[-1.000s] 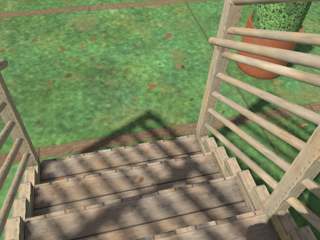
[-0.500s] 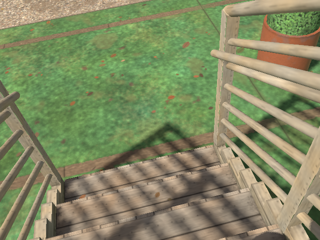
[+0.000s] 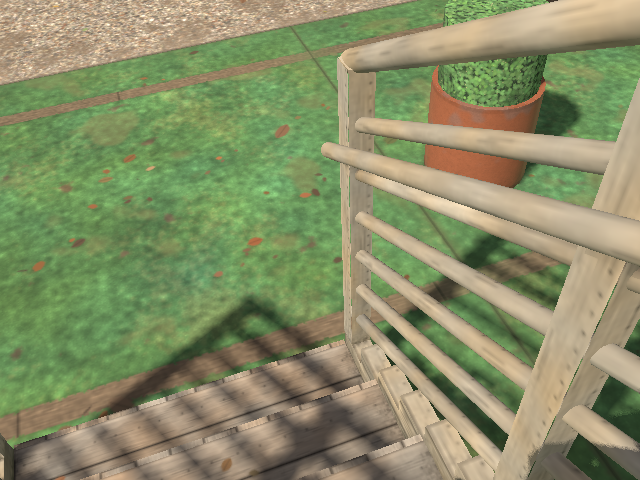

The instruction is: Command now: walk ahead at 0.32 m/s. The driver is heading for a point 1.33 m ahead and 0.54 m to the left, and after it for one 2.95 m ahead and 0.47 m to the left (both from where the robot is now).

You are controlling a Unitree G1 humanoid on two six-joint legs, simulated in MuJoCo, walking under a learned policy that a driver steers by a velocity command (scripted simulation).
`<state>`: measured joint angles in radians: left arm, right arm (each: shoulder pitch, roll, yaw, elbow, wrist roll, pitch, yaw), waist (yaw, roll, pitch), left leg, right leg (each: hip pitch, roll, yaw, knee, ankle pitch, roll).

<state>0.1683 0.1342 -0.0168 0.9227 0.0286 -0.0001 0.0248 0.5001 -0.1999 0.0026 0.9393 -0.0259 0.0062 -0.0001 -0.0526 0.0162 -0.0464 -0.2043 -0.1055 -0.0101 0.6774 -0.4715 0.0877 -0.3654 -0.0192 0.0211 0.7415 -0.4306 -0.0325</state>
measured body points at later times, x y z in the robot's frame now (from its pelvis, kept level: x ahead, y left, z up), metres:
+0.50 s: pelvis +0.15 +0.04 -0.07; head +0.16 +0.03 +0.38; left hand +0.03 +0.28 -0.20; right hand +0.35 -0.17 -0.19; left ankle +0.26 +0.17 -0.79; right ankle +0.02 -0.12 -0.71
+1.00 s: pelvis +0.40 +0.13 -0.22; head +0.39 +0.12 +0.23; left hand +0.48 +0.37 -0.36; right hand +0.28 -0.08 -0.36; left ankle +0.25 +0.16 -0.88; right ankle +0.56 +0.05 -0.93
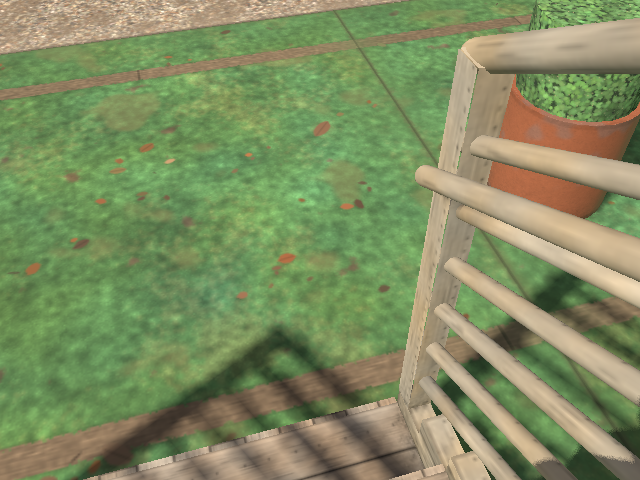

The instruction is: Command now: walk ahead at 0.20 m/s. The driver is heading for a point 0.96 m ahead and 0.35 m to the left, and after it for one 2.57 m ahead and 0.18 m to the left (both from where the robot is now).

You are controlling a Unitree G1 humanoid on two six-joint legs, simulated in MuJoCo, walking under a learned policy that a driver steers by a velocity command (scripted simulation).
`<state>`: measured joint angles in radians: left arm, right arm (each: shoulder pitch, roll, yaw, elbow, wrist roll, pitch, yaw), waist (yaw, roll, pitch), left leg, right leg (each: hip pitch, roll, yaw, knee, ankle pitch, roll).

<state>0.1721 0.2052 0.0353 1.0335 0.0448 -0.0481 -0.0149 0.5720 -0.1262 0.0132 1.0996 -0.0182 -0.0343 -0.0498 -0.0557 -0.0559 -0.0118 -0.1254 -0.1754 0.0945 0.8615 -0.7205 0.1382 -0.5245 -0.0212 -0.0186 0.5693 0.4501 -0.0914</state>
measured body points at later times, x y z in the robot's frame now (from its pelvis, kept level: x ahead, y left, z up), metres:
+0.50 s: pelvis +0.11 +0.03 -0.12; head +0.11 +0.01 +0.33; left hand +0.13 +0.28 -0.26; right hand +0.25 -0.20 -0.26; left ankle +0.14 +0.16 -0.77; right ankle +0.15 -0.05 -0.84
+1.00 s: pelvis +0.09 +0.07 -0.10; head +0.10 +0.12 +0.35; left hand +0.17 +0.36 -0.22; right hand +0.25 -0.15 -0.20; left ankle +0.09 +0.14 -0.84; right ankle +0.20 -0.06 -0.74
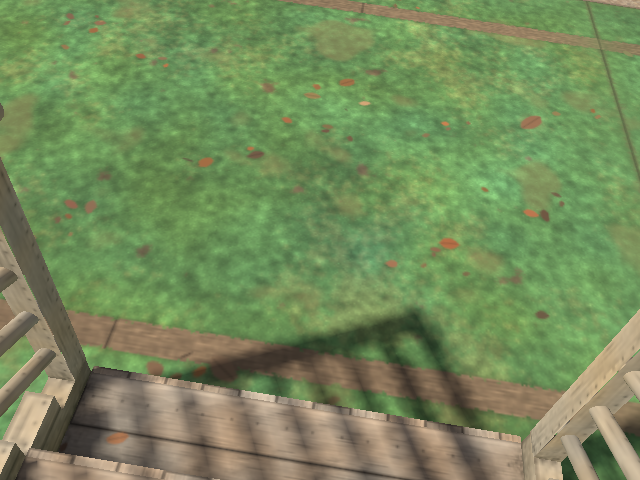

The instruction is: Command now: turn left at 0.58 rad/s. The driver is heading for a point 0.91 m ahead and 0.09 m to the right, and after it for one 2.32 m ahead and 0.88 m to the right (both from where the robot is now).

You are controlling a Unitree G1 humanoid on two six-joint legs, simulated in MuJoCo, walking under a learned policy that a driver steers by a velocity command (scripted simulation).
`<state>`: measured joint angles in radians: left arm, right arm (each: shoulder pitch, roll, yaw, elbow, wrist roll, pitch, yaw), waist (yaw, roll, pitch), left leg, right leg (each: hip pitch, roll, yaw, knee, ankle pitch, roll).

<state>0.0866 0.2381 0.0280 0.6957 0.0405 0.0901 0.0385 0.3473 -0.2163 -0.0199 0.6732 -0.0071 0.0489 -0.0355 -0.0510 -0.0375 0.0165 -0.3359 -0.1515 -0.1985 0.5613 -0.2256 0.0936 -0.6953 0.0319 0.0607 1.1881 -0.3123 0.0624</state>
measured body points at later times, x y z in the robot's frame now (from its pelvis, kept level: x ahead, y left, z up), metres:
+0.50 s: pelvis +0.09 -0.02 +0.00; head +0.08 -0.05 +0.45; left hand -0.02 +0.25 -0.11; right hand +0.22 -0.28 -0.13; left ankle +0.20 +0.16 -0.63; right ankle +0.01 -0.10 -0.73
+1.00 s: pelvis +0.37 +0.09 -0.18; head +0.39 +0.10 +0.27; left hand +0.31 +0.32 -0.33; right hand +0.44 -0.15 -0.32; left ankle +0.38 +0.15 -0.90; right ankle +0.32 -0.08 -0.76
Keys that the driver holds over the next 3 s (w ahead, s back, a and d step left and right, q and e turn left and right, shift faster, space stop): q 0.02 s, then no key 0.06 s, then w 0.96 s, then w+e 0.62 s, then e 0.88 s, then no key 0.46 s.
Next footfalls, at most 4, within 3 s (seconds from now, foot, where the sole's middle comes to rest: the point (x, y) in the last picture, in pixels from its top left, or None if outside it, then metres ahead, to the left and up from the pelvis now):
0.22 right None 0.05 -0.10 -0.77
0.84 left None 0.42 0.16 -0.94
1.40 right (280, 431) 0.72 0.01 -1.11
1.94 left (241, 347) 1.07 0.12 -1.28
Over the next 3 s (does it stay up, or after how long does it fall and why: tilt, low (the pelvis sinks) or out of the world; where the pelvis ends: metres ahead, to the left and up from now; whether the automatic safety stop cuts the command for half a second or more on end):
stays up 1.04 0.05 -0.51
